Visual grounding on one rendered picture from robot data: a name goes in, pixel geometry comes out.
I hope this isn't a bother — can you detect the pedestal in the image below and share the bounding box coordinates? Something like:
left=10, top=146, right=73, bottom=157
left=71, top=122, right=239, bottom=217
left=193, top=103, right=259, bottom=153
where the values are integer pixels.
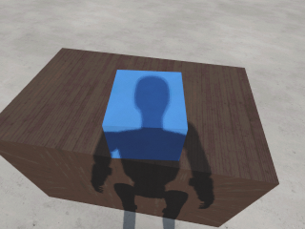
left=0, top=48, right=279, bottom=228

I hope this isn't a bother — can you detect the carton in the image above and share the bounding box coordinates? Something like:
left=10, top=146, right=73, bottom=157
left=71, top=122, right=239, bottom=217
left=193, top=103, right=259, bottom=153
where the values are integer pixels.
left=102, top=70, right=188, bottom=161

